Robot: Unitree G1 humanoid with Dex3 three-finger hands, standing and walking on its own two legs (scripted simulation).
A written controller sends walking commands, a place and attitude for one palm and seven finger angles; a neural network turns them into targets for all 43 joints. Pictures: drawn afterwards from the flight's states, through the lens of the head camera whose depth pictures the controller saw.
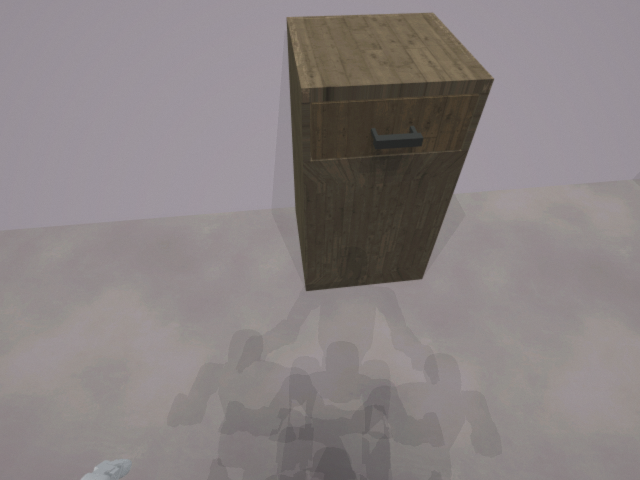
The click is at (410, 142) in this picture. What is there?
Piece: drawer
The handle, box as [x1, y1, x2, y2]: [371, 126, 422, 148]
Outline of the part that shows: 422,136 420,133 416,132 413,126 410,126 410,133 378,135 375,129 371,128 371,132 374,138 373,144 375,148 418,146 421,145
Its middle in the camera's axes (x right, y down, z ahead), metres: +0.19 -0.26 +0.97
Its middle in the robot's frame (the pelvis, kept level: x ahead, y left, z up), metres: +0.90 -0.14 -0.07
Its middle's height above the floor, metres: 0.70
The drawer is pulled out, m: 0.00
